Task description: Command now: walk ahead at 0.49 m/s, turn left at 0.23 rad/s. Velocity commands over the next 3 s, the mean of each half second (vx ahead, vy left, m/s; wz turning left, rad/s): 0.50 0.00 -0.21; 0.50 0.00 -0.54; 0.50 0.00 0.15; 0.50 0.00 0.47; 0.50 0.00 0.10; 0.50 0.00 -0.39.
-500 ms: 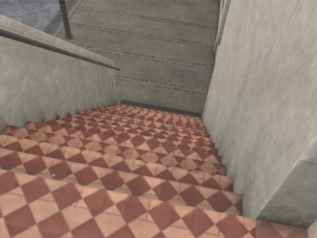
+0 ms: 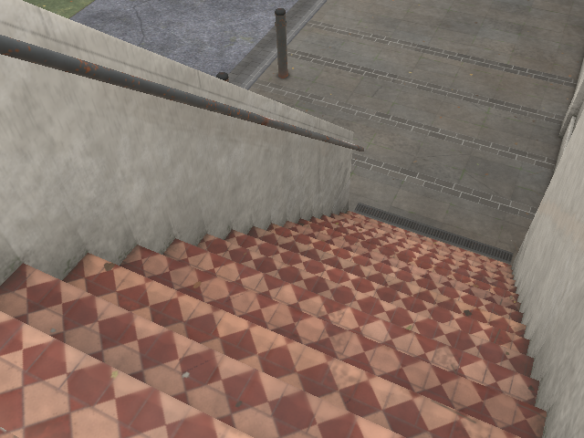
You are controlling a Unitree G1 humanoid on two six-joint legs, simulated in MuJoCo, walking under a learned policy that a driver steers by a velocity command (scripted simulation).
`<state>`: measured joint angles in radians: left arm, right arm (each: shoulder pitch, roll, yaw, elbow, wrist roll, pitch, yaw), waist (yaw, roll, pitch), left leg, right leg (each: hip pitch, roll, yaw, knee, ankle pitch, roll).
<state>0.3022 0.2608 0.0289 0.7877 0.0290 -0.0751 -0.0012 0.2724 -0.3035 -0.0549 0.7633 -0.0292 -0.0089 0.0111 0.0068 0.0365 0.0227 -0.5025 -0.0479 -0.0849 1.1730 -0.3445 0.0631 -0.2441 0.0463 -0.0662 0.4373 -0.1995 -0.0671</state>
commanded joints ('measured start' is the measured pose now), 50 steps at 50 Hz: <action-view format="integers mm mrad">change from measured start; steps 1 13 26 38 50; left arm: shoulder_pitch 53 178 46 207 121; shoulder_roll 104 174 61 109 127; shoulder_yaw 22 33 45 68 51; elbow -26 15 -85 -94 -54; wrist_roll -9 -33 2 -19 -24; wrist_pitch -26 41 142 153 77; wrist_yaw -6 18 -9 18 29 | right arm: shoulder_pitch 48 -69 72 -53 26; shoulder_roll -42 -39 -49 -187 -28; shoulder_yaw -8 17 -9 -37 -17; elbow -50 -93 -15 -57 -7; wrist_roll -2 2 17 11 -27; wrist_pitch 11 -41 -61 -35 25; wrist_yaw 3 -12 -32 -27 -46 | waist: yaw -30 -40 5 186 -29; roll -120 -102 54 143 -84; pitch -11 -10 -28 -134 -35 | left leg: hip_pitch -108 271 349 -11 -235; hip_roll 34 13 316 304 67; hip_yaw -32 116 87 279 66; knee -73 -705 -863 -121 220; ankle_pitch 67 193 653 1017 144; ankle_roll -17 -5 111 17 -118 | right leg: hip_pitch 65 96 -336 189 -148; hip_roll -271 -213 -75 55 -173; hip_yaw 244 259 102 -101 541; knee -214 6 693 509 185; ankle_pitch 311 435 17 -149 434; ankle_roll -152 -98 32 -55 -229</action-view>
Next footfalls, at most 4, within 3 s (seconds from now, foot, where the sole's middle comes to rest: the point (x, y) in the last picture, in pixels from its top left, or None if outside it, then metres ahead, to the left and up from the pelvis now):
0.28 left None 0.27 0.11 -0.78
0.76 right None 0.28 -0.09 -0.78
1.46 left None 0.57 0.02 -0.99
2.08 right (393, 409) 0.74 -0.24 -1.21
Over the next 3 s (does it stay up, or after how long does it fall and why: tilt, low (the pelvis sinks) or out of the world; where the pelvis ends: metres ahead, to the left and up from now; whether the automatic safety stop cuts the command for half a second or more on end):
stays up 1.14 -0.21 -0.85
